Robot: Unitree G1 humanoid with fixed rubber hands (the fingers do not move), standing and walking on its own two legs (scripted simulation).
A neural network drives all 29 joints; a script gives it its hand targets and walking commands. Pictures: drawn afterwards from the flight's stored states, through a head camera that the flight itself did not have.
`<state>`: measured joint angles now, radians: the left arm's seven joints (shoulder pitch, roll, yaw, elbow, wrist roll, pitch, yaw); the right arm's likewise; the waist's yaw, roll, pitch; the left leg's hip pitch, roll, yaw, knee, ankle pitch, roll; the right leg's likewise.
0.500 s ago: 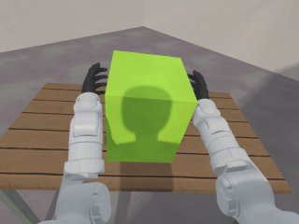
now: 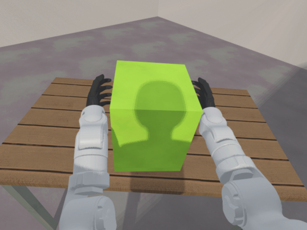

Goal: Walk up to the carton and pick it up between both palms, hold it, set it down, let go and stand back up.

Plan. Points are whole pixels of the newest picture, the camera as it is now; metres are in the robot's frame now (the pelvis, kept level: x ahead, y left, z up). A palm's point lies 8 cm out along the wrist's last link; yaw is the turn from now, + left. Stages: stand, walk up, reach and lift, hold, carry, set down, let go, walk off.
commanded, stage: set down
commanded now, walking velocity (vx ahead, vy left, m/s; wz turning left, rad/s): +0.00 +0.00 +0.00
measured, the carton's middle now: (149, 117) +0.41 +0.06 +0.10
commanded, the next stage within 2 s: none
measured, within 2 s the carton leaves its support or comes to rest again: neither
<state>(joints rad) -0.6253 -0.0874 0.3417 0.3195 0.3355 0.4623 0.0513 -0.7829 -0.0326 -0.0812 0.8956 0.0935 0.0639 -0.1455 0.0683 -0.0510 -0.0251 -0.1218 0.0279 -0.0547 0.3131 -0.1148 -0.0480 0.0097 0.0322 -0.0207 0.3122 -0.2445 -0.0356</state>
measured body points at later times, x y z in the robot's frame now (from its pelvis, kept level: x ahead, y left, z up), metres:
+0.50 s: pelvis +0.00 +0.00 +0.00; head -0.01 +0.01 +0.45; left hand +0.37 +0.21 +0.14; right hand +0.43 -0.08 +0.13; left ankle +0.04 +0.15 -0.75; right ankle -0.04 -0.09 -0.75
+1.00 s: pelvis +0.00 +0.00 +0.00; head +0.02 -0.01 +0.45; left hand +0.37 +0.21 +0.10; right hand +0.45 -0.07 +0.10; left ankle +0.04 +0.15 -0.75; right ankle -0.04 -0.09 -0.75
